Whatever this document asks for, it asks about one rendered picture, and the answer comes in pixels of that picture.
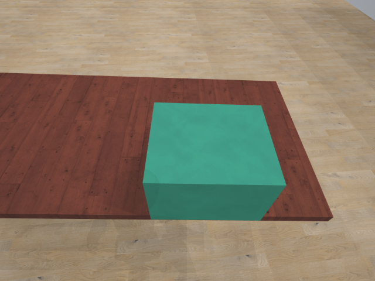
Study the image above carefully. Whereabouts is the carton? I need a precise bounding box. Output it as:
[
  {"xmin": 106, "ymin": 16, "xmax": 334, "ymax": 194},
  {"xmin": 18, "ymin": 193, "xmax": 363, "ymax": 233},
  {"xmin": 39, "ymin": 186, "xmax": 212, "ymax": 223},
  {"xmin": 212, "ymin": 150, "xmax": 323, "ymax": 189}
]
[{"xmin": 143, "ymin": 102, "xmax": 286, "ymax": 221}]

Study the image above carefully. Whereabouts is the table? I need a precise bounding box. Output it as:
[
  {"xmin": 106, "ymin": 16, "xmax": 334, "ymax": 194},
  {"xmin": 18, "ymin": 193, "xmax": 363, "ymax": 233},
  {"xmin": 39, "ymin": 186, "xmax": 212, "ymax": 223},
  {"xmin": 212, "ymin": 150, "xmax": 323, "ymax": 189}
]
[{"xmin": 0, "ymin": 73, "xmax": 333, "ymax": 221}]

